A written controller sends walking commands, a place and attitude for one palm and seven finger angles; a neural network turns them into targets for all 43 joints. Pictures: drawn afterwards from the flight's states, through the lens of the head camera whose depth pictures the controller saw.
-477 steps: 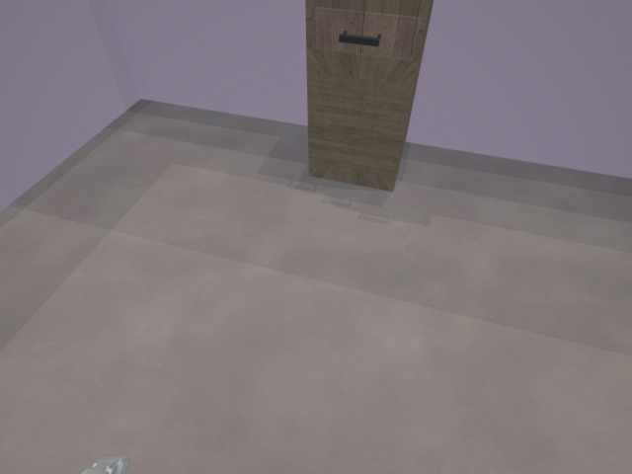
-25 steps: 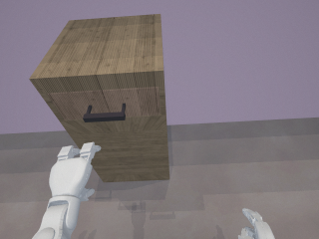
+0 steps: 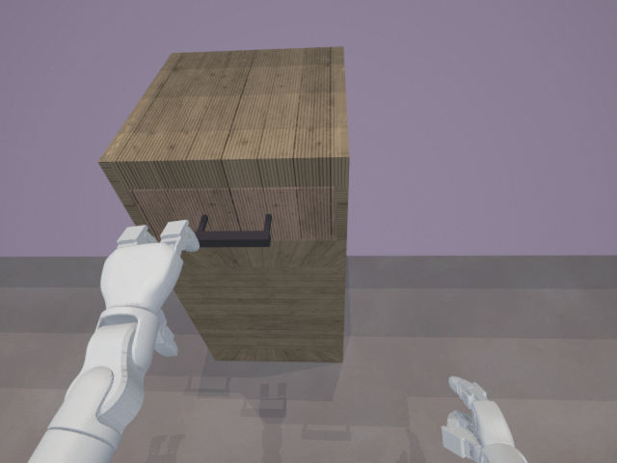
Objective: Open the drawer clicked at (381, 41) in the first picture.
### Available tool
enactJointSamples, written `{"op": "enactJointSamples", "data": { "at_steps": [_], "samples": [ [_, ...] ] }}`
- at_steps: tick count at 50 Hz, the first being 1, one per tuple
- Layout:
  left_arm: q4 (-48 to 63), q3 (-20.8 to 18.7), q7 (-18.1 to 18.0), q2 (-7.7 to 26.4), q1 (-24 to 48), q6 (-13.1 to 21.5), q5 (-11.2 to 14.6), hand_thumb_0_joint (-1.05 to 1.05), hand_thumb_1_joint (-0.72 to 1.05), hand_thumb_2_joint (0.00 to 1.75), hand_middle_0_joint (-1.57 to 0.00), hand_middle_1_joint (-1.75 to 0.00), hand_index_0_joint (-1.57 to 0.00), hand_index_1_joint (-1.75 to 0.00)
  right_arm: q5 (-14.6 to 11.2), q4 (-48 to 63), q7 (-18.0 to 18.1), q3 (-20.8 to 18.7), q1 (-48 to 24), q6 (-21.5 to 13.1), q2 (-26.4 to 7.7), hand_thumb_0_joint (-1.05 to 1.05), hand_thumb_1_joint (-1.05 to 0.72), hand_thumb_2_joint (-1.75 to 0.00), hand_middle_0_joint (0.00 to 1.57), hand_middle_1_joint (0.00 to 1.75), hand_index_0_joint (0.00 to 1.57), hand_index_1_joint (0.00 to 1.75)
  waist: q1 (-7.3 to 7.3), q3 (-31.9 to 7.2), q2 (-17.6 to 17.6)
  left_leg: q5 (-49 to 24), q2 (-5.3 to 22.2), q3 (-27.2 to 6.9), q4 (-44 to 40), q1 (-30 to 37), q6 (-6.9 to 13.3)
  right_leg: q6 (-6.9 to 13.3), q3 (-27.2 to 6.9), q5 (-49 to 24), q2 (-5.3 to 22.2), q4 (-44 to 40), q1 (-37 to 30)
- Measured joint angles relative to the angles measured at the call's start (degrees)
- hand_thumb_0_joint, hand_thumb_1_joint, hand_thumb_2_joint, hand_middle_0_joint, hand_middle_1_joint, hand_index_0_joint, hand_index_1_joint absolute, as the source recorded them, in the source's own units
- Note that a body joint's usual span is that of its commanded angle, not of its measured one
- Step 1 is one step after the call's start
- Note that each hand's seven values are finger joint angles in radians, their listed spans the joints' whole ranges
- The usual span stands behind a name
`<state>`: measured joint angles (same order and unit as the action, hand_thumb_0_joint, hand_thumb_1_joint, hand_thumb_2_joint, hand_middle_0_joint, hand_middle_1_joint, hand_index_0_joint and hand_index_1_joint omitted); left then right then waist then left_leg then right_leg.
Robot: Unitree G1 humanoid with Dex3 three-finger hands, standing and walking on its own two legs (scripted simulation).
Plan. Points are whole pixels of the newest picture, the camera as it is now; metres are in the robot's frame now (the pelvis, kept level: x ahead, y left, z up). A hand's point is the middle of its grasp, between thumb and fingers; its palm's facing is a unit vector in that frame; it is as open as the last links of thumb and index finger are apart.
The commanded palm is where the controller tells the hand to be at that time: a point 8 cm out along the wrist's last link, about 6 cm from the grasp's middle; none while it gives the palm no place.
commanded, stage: raise the hand with hooked fingers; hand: left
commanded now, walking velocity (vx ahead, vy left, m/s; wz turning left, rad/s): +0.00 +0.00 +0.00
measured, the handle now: (233, 229) +0.51 +0.23 -0.05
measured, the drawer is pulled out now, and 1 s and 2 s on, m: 0.00 0.00 0.00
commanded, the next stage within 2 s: move the hooked fingers above the handle in 0.50 s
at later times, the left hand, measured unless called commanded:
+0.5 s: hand (183, 277) +0.31 +0.21 +0.08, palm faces +0.07 -0.08 -0.99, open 13.8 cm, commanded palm +0.29 +0.22 +0.14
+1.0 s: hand (192, 262) +0.35 +0.22 +0.06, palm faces +0.00 -0.06 -1.00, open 13.8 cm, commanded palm +0.33 +0.23 +0.12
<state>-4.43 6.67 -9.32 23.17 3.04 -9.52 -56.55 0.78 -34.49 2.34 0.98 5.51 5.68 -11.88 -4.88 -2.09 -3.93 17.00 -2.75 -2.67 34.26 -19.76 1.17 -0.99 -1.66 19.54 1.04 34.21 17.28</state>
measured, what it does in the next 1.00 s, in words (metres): stands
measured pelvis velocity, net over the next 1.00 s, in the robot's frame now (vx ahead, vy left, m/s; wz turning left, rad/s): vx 0.01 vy -0.02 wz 0.01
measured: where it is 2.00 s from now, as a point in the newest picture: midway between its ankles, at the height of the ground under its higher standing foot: outside the picture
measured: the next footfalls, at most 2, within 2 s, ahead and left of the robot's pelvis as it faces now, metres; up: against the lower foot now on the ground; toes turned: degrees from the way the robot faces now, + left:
none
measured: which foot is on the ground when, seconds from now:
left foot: down 0.00-1.00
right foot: down 0.00-1.00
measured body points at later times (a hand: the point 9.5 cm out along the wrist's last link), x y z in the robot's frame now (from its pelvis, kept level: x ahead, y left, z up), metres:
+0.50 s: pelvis +0.01 -0.02 +0.00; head +0.03 -0.06 +0.45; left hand +0.30 +0.22 +0.13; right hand +0.19 -0.26 -0.11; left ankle +0.01 +0.11 -0.73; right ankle -0.02 -0.14 -0.73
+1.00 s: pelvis +0.01 -0.02 +0.00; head +0.04 -0.05 +0.45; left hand +0.35 +0.22 +0.11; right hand +0.18 -0.26 -0.12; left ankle +0.01 +0.11 -0.73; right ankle -0.02 -0.14 -0.73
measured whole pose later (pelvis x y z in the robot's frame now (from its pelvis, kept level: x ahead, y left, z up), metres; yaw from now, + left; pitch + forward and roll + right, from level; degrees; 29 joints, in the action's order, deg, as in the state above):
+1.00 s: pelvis +0.01 -0.02 +0.00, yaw +1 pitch +6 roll +0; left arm -19.2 4.9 -7.6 25.1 15.1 -2.4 -55.6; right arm -0.6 -36.5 3.7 -1.6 9.5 6.1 -14.4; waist -2.8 -3.3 -3.7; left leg 17.6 -1.6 -3.9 35.2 -23.9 -0.3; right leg 0.4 -0.4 20.5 -0.1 35.7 21.5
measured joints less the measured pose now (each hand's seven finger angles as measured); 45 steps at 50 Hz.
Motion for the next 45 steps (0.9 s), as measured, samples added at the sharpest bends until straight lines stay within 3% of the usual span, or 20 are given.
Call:
{"op": "enactJointSamples", "data": {
  "at_steps": [13,20,25,32,45],
  "samples": [
    [-0.9,-2.5,5.2,2.2,2.6,2.7,3.0,0.0,-0.49,0.3,-0.31,-1.2,-0.32,-1.2,-0.6,-1.2,0.1,-1.1,2.5,0.7,-2.4,0.01,-0.9,-0.9,0.2,0.3,0.2,0.3,0.95,0.5,-0.8,-1.2,0.7,-0.6,-3.3,1.9,-0.8,0.7,0.5,-1.0,-0.6,-2.9,-1.7],
    [0.9,-2.4,2.8,1.8,-0.1,5.6,2.6,0.0,-0.49,0.3,-0.32,-1.2,-0.32,-1.2,-0.5,-1.5,0.1,-2.5,3.4,0.5,-3.6,0.02,-0.9,-0.9,0.2,0.3,0.2,0.3,1.22,0.6,-0.6,-1.0,1.1,-0.7,-3.0,1.2,-1.3,1.2,0.6,-0.6,-1.1,-2.1,-0.8],
    [-0.2,-2.3,0.6,1.6,0.5,4.4,2.4,0.0,-0.5,0.3,-0.32,-1.2,-0.32,-1.2,-1.0,-2.2,0.3,-2.8,2.8,0.6,-3.6,0.02,-0.9,-0.9,0.2,0.3,0.2,0.3,1.07,0.4,-0.7,-0.9,1.2,-0.8,-2.7,0.9,-1.5,1.5,0.8,-0.2,-1.2,-1.4,-0.3],
    [-1.3,-1.7,2.0,1.6,1.6,2.5,2.9,0.0,-0.5,0.3,-0.32,-1.2,-0.32,-1.2,-1.2,-1.8,0.7,-2.1,1.6,0.7,-2.9,0.02,-0.9,-0.9,0.2,0.3,0.2,0.3,1.1,0.0,-1.0,-0.9,1.3,-1.0,-2.9,1.1,-1.7,1.7,0.9,0.0,-1.2,-1.1,-0.3],
    [-12.2,-1.7,2.8,2.4,10.0,6.4,1.6,0.0,-0.5,0.3,-0.32,-1.2,-0.32,-1.2,-1.3,-1.6,1.7,-1.9,2.3,0.0,-2.1,0.01,-0.9,-0.9,0.2,0.3,0.2,0.3,1.53,-0.7,0.0,-0.1,1.3,-1.5,-0.4,-2.4,-1.8,1.7,1.5,0.5,-1.3,0.6,2.5]
  ]
}}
